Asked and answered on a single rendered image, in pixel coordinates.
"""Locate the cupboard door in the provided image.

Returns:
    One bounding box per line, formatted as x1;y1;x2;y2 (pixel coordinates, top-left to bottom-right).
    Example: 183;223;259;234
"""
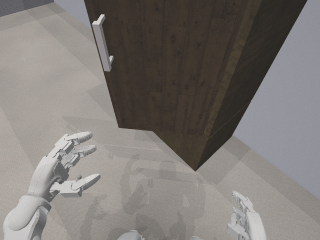
84;0;249;136

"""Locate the handle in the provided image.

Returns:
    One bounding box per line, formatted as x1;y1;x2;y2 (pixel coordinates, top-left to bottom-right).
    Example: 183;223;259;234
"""
92;14;114;72

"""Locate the left robot hand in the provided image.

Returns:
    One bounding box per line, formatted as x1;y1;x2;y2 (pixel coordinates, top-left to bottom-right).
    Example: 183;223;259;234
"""
27;131;101;203

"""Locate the left robot forearm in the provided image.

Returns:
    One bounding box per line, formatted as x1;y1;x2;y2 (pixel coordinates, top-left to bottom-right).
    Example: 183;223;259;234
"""
2;194;52;240

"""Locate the right robot hand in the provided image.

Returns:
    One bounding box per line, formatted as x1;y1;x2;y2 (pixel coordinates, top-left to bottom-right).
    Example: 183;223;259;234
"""
228;191;268;240

